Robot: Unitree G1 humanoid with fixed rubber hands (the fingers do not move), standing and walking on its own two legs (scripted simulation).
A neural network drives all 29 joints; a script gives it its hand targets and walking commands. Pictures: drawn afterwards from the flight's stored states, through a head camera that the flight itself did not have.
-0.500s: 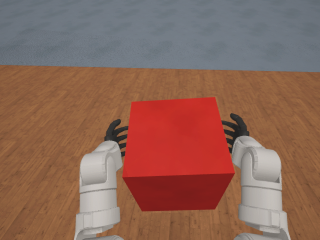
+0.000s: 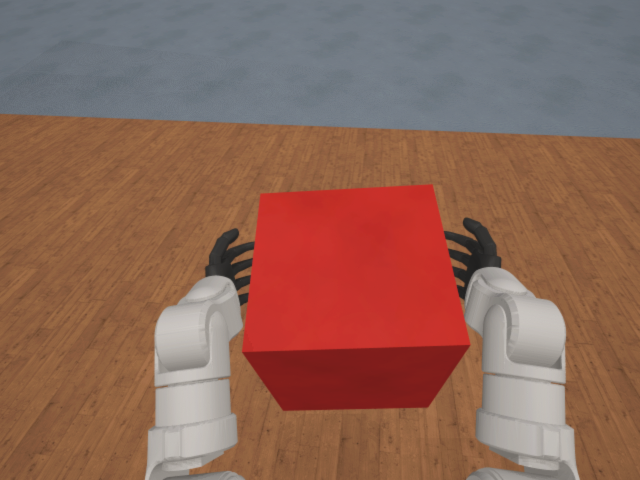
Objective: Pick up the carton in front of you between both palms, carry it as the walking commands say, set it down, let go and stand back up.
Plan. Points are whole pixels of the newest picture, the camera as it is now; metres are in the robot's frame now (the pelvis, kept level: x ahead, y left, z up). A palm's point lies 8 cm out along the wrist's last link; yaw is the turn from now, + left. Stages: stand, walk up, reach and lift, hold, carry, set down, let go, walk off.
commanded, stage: carry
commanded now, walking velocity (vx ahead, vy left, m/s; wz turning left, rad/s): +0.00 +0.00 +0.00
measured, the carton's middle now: (350, 308) +0.34 +0.00 +0.03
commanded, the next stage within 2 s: none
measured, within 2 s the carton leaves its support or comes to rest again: neither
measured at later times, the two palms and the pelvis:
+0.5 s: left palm (210, 303) +0.29 +0.16 +0.12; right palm (488, 296) +0.30 -0.14 +0.13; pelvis -0.02 +0.01 +0.00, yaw +0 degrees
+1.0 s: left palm (206, 319) +0.27 +0.16 +0.12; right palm (493, 309) +0.28 -0.15 +0.13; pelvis -0.04 +0.01 +0.00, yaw +0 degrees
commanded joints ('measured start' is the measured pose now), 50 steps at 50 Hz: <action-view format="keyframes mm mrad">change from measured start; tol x8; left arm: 1 -597 -719 -637 -94 -171 -15 -14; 17 -561 -702 -569 22 -129 17 5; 50 -656 -742 -569 13 -147 10 2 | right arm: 1 -548 752 623 -77 168 -9 13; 16 -477 705 562 30 153 16 7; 18 -590 761 576 -37 189 7 13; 50 -603 751 546 29 148 17 -5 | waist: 1 -3 -33 -399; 5 4 34 -380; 13 -1 -74 -357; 15 2 73 -338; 26 -4 -41 -340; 50 1 6 -329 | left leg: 1 133 112 -88 6 630 42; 5 106 109 -82 -29 404 25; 12 81 107 -74 -39 311 23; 15 89 124 -93 -63 475 26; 19 75 143 -127 -74 482 50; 23 58 129 -106 -77 319 44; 38 58 128 -102 -75 359 43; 42 48 99 -87 -68 131 38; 50 58 128 -98 -80 332 47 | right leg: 1 205 -114 80 -8 655 -12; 9 210 -143 115 -64 549 -14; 12 247 -156 124 -72 653 -24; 23 184 -144 123 -102 380 -9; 27 184 -145 118 -84 368 -18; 30 186 -164 115 -84 531 -17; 35 154 -146 104 -90 342 -16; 39 207 -160 120 -91 468 -27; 43 207 -176 127 -130 335 -18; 50 172 -160 125 -91 407 -26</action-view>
